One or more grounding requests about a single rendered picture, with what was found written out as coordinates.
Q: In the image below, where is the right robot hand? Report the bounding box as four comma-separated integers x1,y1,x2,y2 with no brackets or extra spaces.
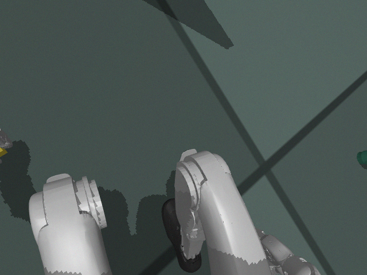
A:
255,228,295,275

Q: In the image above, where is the left robot hand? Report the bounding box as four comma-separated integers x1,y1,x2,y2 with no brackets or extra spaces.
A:
0,129,13,163

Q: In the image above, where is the right robot arm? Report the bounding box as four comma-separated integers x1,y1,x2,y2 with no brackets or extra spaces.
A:
282,256,321,275

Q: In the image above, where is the right robot foot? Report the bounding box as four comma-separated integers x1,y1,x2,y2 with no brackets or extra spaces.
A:
162,198,202,273

